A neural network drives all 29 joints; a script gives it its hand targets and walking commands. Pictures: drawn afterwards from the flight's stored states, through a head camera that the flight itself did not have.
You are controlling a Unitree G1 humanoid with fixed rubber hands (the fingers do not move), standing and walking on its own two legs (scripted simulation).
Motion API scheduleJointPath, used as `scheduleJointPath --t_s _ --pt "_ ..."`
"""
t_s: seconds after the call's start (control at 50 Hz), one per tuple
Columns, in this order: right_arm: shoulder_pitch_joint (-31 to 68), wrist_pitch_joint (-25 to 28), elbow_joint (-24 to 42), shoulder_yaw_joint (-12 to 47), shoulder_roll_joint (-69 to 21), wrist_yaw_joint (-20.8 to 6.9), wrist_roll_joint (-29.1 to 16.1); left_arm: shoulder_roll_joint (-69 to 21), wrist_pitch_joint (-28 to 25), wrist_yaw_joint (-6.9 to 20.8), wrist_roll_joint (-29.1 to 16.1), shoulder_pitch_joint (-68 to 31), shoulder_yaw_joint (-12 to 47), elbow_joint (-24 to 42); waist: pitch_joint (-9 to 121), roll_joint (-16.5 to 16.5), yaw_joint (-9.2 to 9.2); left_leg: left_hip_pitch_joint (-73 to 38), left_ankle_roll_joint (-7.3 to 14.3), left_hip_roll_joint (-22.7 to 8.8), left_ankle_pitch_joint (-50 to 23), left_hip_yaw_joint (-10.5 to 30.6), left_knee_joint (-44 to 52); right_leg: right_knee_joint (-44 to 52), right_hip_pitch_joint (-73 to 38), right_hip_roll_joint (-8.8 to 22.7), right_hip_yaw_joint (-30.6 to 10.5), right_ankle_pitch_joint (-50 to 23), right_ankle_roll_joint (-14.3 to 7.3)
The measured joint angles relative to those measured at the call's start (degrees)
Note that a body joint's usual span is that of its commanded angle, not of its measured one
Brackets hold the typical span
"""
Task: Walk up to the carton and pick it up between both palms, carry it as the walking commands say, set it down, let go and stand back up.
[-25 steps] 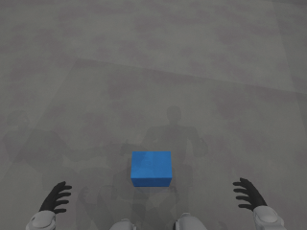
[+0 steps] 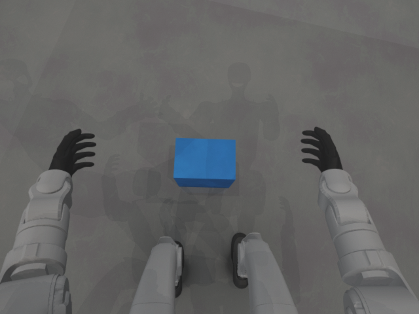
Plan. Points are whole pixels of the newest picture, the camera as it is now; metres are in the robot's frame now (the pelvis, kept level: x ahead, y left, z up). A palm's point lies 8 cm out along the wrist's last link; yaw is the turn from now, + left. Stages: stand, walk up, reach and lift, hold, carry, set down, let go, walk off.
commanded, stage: reach and lift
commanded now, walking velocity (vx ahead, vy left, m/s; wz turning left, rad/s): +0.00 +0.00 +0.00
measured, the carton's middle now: (204, 165) +0.49 +0.02 -0.58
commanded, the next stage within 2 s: none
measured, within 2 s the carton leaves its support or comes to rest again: neither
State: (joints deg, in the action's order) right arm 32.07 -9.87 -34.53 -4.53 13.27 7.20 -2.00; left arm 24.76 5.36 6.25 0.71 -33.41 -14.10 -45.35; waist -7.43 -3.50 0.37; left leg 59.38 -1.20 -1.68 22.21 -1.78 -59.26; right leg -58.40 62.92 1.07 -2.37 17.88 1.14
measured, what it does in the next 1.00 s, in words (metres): lowers itself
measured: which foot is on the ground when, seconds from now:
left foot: down 0.00-1.00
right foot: down 0.00-1.00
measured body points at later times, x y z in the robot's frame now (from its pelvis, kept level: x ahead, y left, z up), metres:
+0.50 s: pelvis +0.00 +0.00 -0.02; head +0.31 +0.02 +0.31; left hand +0.51 +0.26 -0.12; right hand +0.51 -0.17 -0.12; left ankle +0.05 +0.13 -0.66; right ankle +0.09 -0.13 -0.66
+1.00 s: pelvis -0.02 +0.00 -0.09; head +0.32 +0.02 +0.20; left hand +0.51 +0.25 -0.22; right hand +0.52 -0.14 -0.23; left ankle +0.05 +0.13 -0.66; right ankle +0.09 -0.13 -0.66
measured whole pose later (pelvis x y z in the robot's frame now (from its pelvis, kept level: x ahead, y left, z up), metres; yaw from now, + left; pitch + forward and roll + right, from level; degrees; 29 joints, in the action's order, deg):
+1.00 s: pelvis -0.02 +0.00 -0.09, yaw +2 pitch +46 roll +2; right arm 66.0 -8.6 -44.4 -13.3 9.3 8.6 1.9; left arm 21.5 3.7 5.6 0.9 -71.1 -22.9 -57.1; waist -2.9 -3.8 0.4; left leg 98.1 -1.2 -1.2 23.0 -0.6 -74.8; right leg -73.2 101.1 1.1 -2.4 18.5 1.6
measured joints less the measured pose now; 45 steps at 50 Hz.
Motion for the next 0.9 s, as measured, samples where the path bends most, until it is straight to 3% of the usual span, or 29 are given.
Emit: scheduleJointPath --t_s 0.2,0.58,0.9 --pt "12.3 -0.8 -5.7 -0.2 -0.2 0.1 -0.1 0.0 1.0 0.0 -0.9 -13.6 0.0 -4.3 0.9 1.1 0.01 7.8 0.6 0.0 -0.1 0.1 -1.7 -0.6 7.2 0.0 0.0 -0.7 0.4" --pt "29.1 0.4 -7.8 -4.4 -1.5 0.8 0.2 -1.7 -0.9 -0.5 -1.0 -31.8 -4.5 -9.8 1.7 0.3 0.01 18.7 0.5 0.1 -1.6 0.2 -1.7 -0.9 18.2 0.0 0.0 -1.9 0.4" --pt "31.4 1.2 -9.5 -8.3 -3.9 0.7 3.8 -3.3 -2.0 -0.5 0.2 -34.5 -8.8 -11.3 4.3 -0.3 0.0 31.7 0.2 0.4 -1.0 0.8 -7.6 -6.9 31.1 0.0 0.0 -1.3 0.4"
